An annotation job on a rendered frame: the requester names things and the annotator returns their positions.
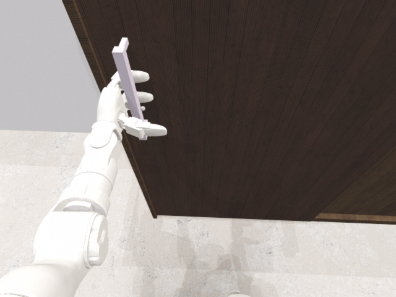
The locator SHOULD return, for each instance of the left robot forearm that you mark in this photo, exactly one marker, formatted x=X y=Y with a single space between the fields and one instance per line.
x=94 y=179

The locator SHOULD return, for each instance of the robot left upper arm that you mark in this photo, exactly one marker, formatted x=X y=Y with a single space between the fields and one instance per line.
x=68 y=245

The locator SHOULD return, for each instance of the left robot hand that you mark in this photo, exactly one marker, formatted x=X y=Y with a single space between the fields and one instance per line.
x=112 y=103

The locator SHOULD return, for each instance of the handle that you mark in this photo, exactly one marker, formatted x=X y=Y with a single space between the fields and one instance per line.
x=125 y=75

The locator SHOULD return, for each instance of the wardrobe door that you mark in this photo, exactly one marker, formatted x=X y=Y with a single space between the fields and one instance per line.
x=273 y=108
x=374 y=193

